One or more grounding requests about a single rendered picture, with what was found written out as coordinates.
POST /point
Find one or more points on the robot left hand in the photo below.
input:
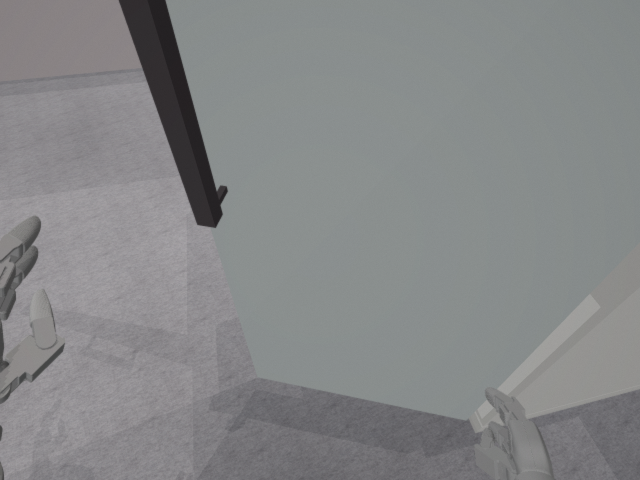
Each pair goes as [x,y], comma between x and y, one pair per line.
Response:
[33,354]

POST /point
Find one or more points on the robot right hand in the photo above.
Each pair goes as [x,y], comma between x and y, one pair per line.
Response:
[523,446]

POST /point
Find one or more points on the fridge door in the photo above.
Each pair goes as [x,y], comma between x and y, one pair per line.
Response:
[419,191]

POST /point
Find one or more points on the handle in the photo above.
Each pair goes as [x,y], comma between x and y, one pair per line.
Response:
[152,33]

